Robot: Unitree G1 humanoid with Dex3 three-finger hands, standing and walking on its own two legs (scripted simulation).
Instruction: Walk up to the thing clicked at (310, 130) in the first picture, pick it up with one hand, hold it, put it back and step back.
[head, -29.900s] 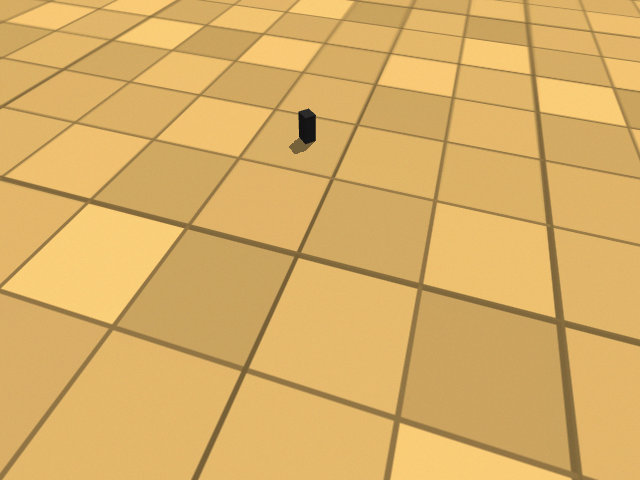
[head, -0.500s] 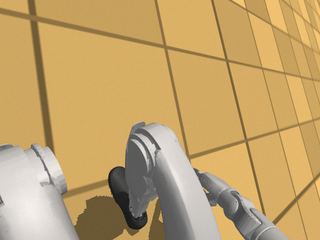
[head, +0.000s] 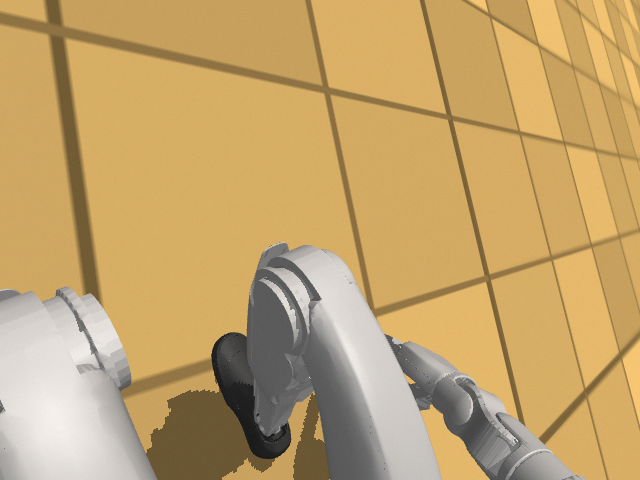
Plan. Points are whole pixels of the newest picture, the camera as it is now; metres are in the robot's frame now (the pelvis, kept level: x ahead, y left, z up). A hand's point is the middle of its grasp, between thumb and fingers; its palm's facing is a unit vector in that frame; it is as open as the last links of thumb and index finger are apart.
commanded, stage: rest palm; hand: left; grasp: from the side
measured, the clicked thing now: out of the picture +0.46 +0.36 -0.20
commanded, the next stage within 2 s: close in 0.14 s
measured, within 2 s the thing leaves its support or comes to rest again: neither
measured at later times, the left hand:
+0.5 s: hand out of the picture +0.43 +0.35 -0.18, palm faces +0.55 -0.84 +0.01, open 15.8 cm
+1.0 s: hand out of the picture +0.43 +0.35 -0.17, palm faces +0.54 -0.84 +0.01, open 13.1 cm
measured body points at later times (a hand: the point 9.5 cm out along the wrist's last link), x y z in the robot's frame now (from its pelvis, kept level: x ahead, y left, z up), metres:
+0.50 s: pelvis +0.00 +0.00 +0.01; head +0.23 +0.21 +0.32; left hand +0.40 +0.39 -0.18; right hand +0.19 -0.23 -0.02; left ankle +0.08 +0.13 -0.25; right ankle +0.12 -0.11 -0.25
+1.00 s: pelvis +0.00 +0.00 +0.01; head +0.23 +0.21 +0.33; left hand +0.40 +0.40 -0.17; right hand +0.18 -0.23 -0.02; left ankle +0.08 +0.13 -0.25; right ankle +0.12 -0.11 -0.25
